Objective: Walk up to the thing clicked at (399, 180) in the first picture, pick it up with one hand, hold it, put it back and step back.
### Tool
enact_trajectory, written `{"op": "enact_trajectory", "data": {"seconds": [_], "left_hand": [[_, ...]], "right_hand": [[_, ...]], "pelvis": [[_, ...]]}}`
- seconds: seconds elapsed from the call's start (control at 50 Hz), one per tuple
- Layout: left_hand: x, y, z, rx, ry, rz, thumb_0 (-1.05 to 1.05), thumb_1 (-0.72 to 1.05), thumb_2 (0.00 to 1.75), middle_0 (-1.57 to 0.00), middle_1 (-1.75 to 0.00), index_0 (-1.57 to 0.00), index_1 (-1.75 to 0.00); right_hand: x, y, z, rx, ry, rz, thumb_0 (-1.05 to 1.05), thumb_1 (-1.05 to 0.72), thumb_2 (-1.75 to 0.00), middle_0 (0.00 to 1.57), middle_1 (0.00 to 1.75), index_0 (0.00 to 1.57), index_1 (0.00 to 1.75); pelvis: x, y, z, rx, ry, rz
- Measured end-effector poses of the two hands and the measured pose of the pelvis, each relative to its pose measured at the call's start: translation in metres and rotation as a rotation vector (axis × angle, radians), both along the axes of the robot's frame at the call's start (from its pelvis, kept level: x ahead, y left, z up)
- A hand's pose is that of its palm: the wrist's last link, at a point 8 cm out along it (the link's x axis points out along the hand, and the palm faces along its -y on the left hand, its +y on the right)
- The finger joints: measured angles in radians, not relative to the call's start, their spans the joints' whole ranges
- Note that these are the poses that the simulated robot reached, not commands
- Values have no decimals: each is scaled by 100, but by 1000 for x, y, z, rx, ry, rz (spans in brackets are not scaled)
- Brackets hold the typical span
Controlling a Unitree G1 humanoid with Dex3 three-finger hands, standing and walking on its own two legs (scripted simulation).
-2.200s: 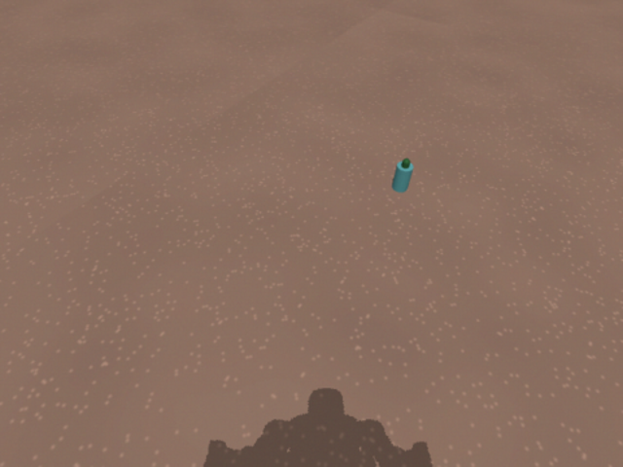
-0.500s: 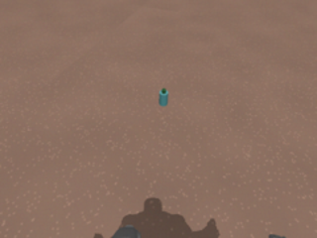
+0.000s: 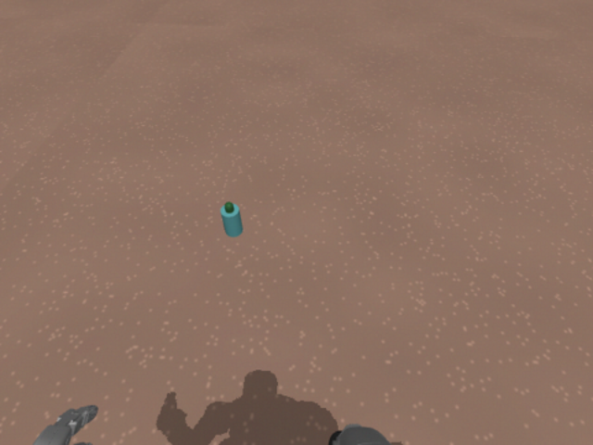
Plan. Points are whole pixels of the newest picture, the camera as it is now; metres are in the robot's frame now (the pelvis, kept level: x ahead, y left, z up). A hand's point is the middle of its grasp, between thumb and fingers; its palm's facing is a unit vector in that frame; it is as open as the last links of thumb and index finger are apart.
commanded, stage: walk up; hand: left
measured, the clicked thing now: (231, 217) +1.08 +0.20 -0.67
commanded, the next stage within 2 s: none
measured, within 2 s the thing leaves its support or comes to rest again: neither
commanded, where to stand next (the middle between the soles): +0.72 +0.00 m, yaw -2 degrees
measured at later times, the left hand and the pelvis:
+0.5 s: hand (106, 394) +0.25 +0.30 -0.16, palm faces -0.08 -0.93 -0.36, open 7.4 cm; pelvis +0.22 +0.02 -0.01, yaw -3 degrees
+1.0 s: hand (159, 250) +0.50 +0.24 -0.11, palm faces -0.05 -0.91 -0.41, open 7.4 cm; pelvis +0.41 -0.03 +0.01, yaw -3 degrees
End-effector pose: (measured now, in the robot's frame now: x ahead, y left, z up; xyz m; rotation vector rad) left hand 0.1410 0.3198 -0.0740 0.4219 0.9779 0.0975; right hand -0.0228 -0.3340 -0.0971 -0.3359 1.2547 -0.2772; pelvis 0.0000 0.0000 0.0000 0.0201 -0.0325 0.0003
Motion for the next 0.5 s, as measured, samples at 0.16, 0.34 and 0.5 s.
{"op": "enact_trajectory", "data": {"seconds": [0.16,0.34,0.5], "left_hand": [[57,-31,4,-13,-50,39,0,91,90,-20,-30,-20,-30],[61,-10,-13,-26,101,103,0,90,90,-21,-30,-20,-30],[109,27,-44,-15,215,121,0,90,90,-21,-30,-20,-30]], "right_hand": [[107,-4,-16,49,-38,36,1,-91,-90,20,30,20,30],[226,10,6,37,-113,117,1,-91,-90,20,30,20,30],[307,30,18,-30,-207,106,1,-91,-90,20,30,20,30]], "pelvis": [[68,-16,1,-22,-17,-25],[144,-3,7,-50,2,-35],[216,24,-6,-27,-10,-49]]}}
